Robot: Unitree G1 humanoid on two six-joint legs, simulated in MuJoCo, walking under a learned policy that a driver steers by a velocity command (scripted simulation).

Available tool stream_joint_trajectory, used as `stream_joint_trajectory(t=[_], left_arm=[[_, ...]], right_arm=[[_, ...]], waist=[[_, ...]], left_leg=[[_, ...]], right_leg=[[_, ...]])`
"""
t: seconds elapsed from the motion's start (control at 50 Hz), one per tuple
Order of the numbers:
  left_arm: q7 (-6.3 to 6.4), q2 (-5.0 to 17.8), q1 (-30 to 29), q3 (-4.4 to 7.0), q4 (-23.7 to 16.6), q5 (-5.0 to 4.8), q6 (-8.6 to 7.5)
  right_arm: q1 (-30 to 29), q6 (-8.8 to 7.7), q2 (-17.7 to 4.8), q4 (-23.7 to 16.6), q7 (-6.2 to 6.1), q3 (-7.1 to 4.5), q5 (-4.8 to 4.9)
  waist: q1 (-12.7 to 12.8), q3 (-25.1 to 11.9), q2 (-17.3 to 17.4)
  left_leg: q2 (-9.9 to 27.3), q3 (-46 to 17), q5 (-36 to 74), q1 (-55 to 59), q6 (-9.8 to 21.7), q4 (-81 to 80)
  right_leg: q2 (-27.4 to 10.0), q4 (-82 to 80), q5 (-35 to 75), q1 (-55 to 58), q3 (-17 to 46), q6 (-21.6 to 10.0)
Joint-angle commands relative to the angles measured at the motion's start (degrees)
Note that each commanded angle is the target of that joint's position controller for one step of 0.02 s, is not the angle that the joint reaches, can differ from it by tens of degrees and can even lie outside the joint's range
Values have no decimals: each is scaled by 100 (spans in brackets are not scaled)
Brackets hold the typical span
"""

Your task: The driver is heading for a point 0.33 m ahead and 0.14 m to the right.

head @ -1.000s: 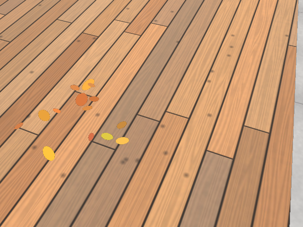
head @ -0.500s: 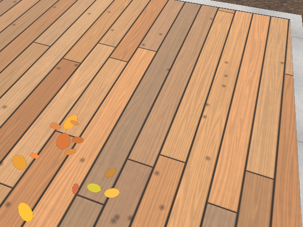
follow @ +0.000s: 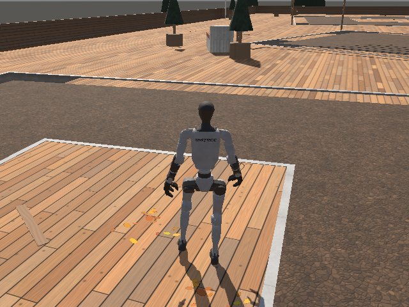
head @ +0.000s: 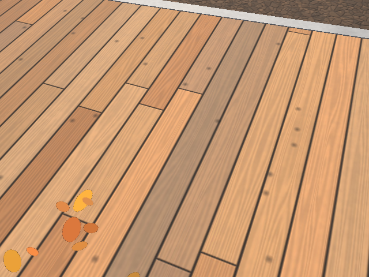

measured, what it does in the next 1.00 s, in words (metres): walks ahead: left foot, then right foot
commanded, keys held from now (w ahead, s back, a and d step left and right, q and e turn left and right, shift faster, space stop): w+e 0.28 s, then no key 0.72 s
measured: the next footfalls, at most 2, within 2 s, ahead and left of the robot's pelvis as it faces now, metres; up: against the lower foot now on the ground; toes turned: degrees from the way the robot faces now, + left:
left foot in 0.24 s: +0.35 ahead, +0.14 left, +0.00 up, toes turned -12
right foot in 0.64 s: +0.39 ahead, -0.12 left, +0.00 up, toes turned -13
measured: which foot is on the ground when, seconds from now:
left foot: up 0.00-0.22, down 0.24-1.00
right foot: down 0.00-0.24, up 0.26-0.62, down 0.64-1.00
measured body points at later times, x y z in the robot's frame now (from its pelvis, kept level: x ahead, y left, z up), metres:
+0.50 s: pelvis +0.25 +0.05 +0.00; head +0.29 +0.05 +0.45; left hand +0.45 +0.29 -0.12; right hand +0.27 -0.24 -0.12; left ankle +0.28 +0.15 -0.75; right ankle +0.28 -0.11 -0.69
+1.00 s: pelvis +0.34 -0.01 -0.01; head +0.35 -0.01 +0.44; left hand +0.55 +0.19 -0.12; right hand +0.34 -0.29 -0.15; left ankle +0.32 +0.15 -0.75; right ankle +0.35 -0.11 -0.75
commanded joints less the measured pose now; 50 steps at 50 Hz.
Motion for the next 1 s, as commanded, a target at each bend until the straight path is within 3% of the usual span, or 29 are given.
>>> stream_joint_trajectory(t=[0.02,0.08,0.14,0.2,0.22,0.24,0.26,0.28,0.3,0.32,0.34,0.36,0.4,0.46,0.5,0.56,0.6,0.62,0.64,0.66,0.68,0.7,0.72,0.74,0.8,0.82,0.86,0.92,1.0], left_arm=[[118,998,-270,247,-386,-57,-80],[174,1077,80,280,-280,-109,-15],[207,1079,350,300,-205,-149,72],[251,1133,283,351,-235,-131,148],[253,1046,227,327,-266,-118,166],[235,797,195,242,-338,-74,161],[232,397,251,107,-520,76,155],[211,159,965,39,-728,-134,53],[237,801,731,179,-567,-217,45],[246,1002,274,254,-634,-193,69],[275,897,131,255,-629,-133,109],[285,837,34,277,-665,-59,153],[265,570,126,248,-688,-76,270],[245,289,-160,139,-854,-15,358],[192,249,-362,85,-895,9,361],[139,434,-755,112,-991,19,378],[122,502,-838,139,-1027,49,380],[121,533,-763,163,-991,78,374],[153,696,-701,216,-968,112,376],[216,1064,-586,287,-1020,154,386],[260,1016,-792,224,-1055,211,451],[227,539,-883,110,-1038,148,480],[186,467,-1034,80,-994,131,484],[164,520,-1231,92,-983,136,481],[143,548,-1712,101,-1002,90,461],[138,486,-1637,93,-977,89,455],[147,520,-1479,105,-836,98,391],[184,484,-1385,127,-668,45,358],[179,434,-1461,143,-483,34,413]], right_arm=[[-275,-83,-240,-390,5,-46,-17],[-883,-154,-173,-510,86,-5,44],[-1287,-229,-282,-638,169,-23,99],[-1002,-302,-526,-581,193,-108,114],[-552,-318,-636,-451,170,-174,102],[176,-344,-870,-303,127,-279,27],[1132,-311,-1255,-202,71,-377,-22],[1233,-228,-1516,-68,122,-426,-50],[939,-226,-893,-187,142,-273,-19],[624,-227,-602,-216,136,-183,-19],[311,-226,-488,-213,167,-131,-69],[102,-214,-362,-169,193,-102,-79],[-51,-244,-326,-55,204,-92,-99],[-203,-213,-553,117,129,-153,-52],[-248,-134,-654,206,77,-171,-6],[-50,-46,-756,423,68,-177,58],[-96,2,-787,523,65,-169,128],[-124,24,-746,565,59,-148,169],[102,24,-581,668,63,-91,138],[297,-5,-348,665,68,-1,-49],[996,6,-4,799,78,111,-138],[724,102,-142,789,35,110,-93],[466,189,-300,717,3,80,-23],[388,275,-295,760,-48,78,-13],[477,425,-448,876,-76,81,-106],[425,414,-599,961,-71,42,-77],[295,360,-492,1022,-81,55,-61],[284,296,-457,1165,-95,52,-31],[231,371,-409,1327,-116,54,-11]], waist=[[-166,9,-528],[62,87,-568],[155,137,-629],[-108,28,-809],[-356,-177,-805],[-696,-747,-644],[-1007,-1706,245],[-562,-2112,2112],[-691,-1453,1173],[-701,-823,655],[-522,-594,229],[-394,-408,204],[-179,-398,432],[-107,-446,407],[-169,-599,442],[-312,-628,399],[-241,-560,357],[-153,-561,306],[-149,-592,121],[-246,-929,-444],[-629,-1279,-1318],[-413,-1312,-1257],[-422,-1070,-1146],[-486,-935,-1065],[-627,-437,-931],[-477,-177,-560],[-428,-250,-351],[-403,-575,-224],[-420,-514,-199]], left_leg=[[-37,-56,994,-11,-156,-1085],[-282,30,1581,364,-217,-1973],[-393,-75,1509,508,-165,-2451],[-439,-91,961,1110,11,-2735],[-468,3,864,1783,144,-2915],[-179,-183,794,2990,381,-2817],[936,-1303,567,4551,681,-2666],[1915,-3882,-902,5724,1470,-3442],[1711,-3722,-1108,5186,1362,-3665],[1485,-2634,46,4489,1189,-3576],[1233,-1900,1545,3855,1144,-3533],[1063,-1369,2686,3404,1170,-3511],[853,-709,3645,2838,1209,-3644],[788,-172,4114,2568,1335,-3819],[657,151,4017,2445,1266,-3870],[698,162,3553,2649,1189,-3730],[714,101,3048,2694,1067,-3447],[612,107,2601,2620,924,-3218],[380,167,2057,2493,676,-2925],[19,454,949,2146,319,-2340],[-349,567,-1164,1630,-23,-1849],[-324,331,-1729,1605,-152,-1772],[-309,301,-1545,1581,-159,-1883],[-303,294,-1162,1706,-140,-2105],[-208,229,-154,2339,-47,-2949],[-234,305,-367,2157,6,-2879],[-211,281,-77,2220,-3,-2939],[-187,263,490,2366,-61,-2952],[-232,314,399,2465,-66,-2975]], right_leg=[[-1311,-976,882,-39,1172,-889],[-1239,-845,758,-43,1105,-775],[-1399,-506,526,269,1429,-731],[-1537,6,579,465,1790,-572],[-1370,423,863,359,1735,-456],[-999,1423,923,-22,1518,-275],[-492,3216,-513,-946,976,-26],[9,4805,-2636,-2861,665,190],[-333,5411,-2368,-3315,1030,264],[-457,5439,-1903,-3310,952,306],[-605,5326,-1631,-2982,850,399],[-687,5059,-1550,-2793,816,463],[-748,4572,-1432,-2228,675,543],[-737,3374,-824,-1877,485,638],[-693,2559,-85,-1329,311,617],[-575,1908,314,-1015,213,540],[-515,1344,468,-742,162,385],[-443,895,803,-377,98,269],[-556,496,1505,90,277,123],[-1292,655,3549,847,981,-105],[-2076,822,4067,1374,1758,-869],[-2087,616,3035,1106,1966,-1115],[-1850,450,2056,807,1873,-968],[-1648,372,1316,514,1735,-748],[-1080,245,-347,-433,1106,-124],[-870,310,-408,-409,891,-7],[-808,619,623,-110,833,9],[-787,996,2129,372,692,-106],[-755,980,2067,368,648,-144]])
